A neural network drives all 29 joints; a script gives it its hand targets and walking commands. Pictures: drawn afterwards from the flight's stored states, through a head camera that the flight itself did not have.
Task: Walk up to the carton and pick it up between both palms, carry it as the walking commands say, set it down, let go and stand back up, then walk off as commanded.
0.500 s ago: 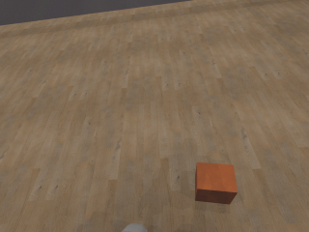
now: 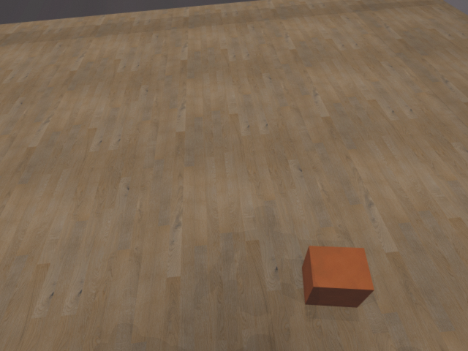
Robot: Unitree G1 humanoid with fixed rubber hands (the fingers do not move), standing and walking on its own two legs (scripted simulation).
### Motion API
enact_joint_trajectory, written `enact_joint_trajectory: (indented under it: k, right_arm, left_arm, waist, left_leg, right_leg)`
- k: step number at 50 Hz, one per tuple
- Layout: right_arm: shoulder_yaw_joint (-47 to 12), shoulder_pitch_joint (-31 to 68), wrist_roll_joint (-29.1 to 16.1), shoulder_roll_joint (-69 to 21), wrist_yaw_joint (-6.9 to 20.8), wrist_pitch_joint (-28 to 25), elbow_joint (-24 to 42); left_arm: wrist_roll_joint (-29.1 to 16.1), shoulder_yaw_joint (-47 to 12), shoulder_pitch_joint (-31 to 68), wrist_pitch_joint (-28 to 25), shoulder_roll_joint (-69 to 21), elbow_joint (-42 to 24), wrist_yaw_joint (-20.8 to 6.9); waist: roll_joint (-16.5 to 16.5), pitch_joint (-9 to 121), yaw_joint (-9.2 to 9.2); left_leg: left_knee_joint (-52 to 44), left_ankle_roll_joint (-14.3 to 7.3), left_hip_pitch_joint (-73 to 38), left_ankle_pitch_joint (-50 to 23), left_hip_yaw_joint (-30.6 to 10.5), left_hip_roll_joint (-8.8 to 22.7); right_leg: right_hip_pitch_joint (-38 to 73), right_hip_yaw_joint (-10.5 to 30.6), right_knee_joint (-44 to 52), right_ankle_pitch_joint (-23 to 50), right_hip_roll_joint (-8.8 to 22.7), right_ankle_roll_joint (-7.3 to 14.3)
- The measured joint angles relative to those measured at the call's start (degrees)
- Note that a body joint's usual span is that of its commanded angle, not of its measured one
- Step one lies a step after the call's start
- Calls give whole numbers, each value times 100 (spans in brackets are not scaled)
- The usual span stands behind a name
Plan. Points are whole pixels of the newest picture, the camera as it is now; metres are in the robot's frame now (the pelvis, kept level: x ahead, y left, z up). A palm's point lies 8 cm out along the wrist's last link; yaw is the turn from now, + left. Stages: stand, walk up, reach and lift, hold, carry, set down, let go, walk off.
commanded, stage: walk off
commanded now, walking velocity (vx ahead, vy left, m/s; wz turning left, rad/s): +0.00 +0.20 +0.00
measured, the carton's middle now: (333, 277) +0.49 -0.32 -0.65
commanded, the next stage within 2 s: stand in 1.22 s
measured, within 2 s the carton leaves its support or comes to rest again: neither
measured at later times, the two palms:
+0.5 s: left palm out of the picture -0.04 +0.36 -0.14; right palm out of the picture +0.13 -0.13 -0.12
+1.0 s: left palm out of the picture +0.02 +0.41 -0.10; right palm out of the picture +0.07 -0.06 -0.14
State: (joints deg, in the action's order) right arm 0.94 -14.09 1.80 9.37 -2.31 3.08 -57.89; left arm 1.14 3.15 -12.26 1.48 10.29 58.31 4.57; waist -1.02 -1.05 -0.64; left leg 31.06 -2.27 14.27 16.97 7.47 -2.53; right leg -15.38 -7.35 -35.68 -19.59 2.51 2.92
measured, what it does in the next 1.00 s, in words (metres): steps to the left: left foot, then right foot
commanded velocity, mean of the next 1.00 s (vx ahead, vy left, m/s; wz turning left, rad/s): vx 0.00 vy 0.20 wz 0.00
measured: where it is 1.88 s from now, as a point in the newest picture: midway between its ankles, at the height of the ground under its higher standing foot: outside the picture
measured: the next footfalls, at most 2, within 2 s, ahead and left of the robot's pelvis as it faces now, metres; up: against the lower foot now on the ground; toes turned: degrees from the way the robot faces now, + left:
left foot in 0.44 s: +0.07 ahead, +0.25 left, +0.00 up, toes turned +7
right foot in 0.78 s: +0.06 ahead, +0.08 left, +0.00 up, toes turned -8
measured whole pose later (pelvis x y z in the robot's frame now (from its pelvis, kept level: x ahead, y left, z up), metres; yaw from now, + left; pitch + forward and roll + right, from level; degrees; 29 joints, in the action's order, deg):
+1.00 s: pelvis +0.04 +0.17 +0.02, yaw +2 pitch -1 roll +4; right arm 4.6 -14.4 1.9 12.5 0.0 4.5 -58.8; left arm 1.5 3.1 -17.0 -0.3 7.3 61.3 4.1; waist 2.4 -2.4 -1.2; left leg 61.8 5.2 26.1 19.4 -4.1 -1.0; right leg -10.0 -8.5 -28.4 -17.8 5.7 1.8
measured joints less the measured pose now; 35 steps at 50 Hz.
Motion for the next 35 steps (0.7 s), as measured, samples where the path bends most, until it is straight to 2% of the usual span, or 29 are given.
enact_joint_trajectory:
  k: [3, 5, 8, 12, 15, 19, 22, 23, 25, 27, 29, 32, 35]
  right_arm:
    - [72, -165, 1, 51, 45, 111, -109]
    - [144, -197, 24, 109, 112, 139, -134]
    - [263, -148, 57, 211, 194, 137, -122]
    - [356, -34, 18, 342, 227, 186, -40]
    - [326, 75, 1, 375, 260, 230, 54]
    - [263, 275, -29, 358, 335, 244, 238]
    - [252, 395, -12, 371, 370, 138, 370]
    - [262, 441, 18, 334, 363, 63, 384]
    - [228, 508, 19, 225, 294, -41, 402]
    - [177, 497, 11, 125, 202, -71, 397]
    - [130, 439, 5, 50, 126, -56, 377]
    - [59, 340, 33, -35, 57, -57, 315]
    - [17, 236, 55, -76, 4, -66, 208]
  left_arm:
    - [81, -54, -48, -59, -169, -13, -4]
    - [81, -58, -176, -62, -223, 38, 8]
    - [40, -40, -379, -70, -246, 155, 0]
    - [66, 3, -565, -135, -224, 269, -30]
    - [100, 69, -642, -134, -173, 300, -62]
    - [137, 193, -692, -65, -78, 328, -105]
    - [116, 283, -781, 18, 5, 356, -97]
    - [128, 302, -783, 48, 64, 370, -102]
    - [80, 297, -735, 156, 166, 385, -56]
    - [38, 287, -653, 209, 227, 366, -54]
    - [60, 275, -526, 196, 256, 334, -78]
    - [65, 240, -332, 157, 238, 261, -73]
    - [16, 151, -141, 120, 133, 167, -36]
  waist:
    - [202, 18, -51]
    - [272, 19, -77]
    - [328, -18, -84]
    - [310, -104, -103]
    - [238, -152, -167]
    - [97, -195, -310]
    - [-3, -163, -367]
    - [-106, -188, -361]
    - [-251, -214, -314]
    - [-314, -170, -236]
    - [-336, -117, -168]
    - [-313, -50, -71]
    - [-224, -31, -2]
  left_leg:
    - [1210, 201, 432, 857, -267, -65]
    - [2180, 343, 786, 818, -534, -77]
    - [2917, 585, 1103, 434, -918, 20]
    - [2869, 826, 1158, 253, -1157, 212]
    - [2180, 887, 996, 283, -932, 470]
    - [1105, 793, 633, 397, -570, 587]
    - [-113, 584, 103, -116, -355, 540]
    - [-180, 471, 76, -262, -298, 478]
    - [54, 306, 159, -166, -216, 430]
    - [12, 214, 126, -130, -162, 405]
    - [-118, 146, 65, -174, -124, 351]
    - [-222, 60, 13, -209, -72, 252]
    - [-212, -5, -7, -173, 8, 139]
  right_leg:
    - [103, -60, 55, -58, 66, 124]
    - [248, -81, 267, -56, 134, 73]
    - [422, -76, 566, 82, 222, -26]
    - [535, -49, 700, 144, 381, -168]
    - [546, -35, 677, 124, 488, -281]
    - [485, -13, 535, 48, 609, -476]
    - [346, 61, 251, -93, 685, -673]
    - [205, 138, -97, -388, 749, -619]
    - [-217, 492, -1240, -1212, 590, -456]
    - [-589, 649, -2252, -1343, 358, -313]
    - [-806, 568, -2778, -1160, 234, -276]
    - [-821, 316, -2614, -1071, 132, -271]
    - [-580, 123, -1720, -1107, 65, -182]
